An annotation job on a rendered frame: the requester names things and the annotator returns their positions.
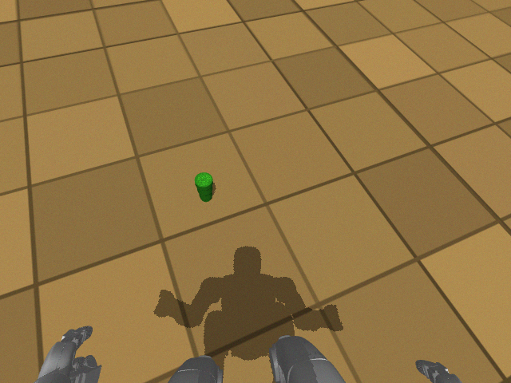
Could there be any cup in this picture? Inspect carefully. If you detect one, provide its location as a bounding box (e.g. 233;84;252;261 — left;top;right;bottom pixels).
195;172;213;202

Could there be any left robot hand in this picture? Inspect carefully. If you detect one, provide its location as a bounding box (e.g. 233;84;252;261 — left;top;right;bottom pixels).
38;326;101;383

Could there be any right robot hand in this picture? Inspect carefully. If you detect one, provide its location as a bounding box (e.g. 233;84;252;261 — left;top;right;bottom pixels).
415;360;462;383

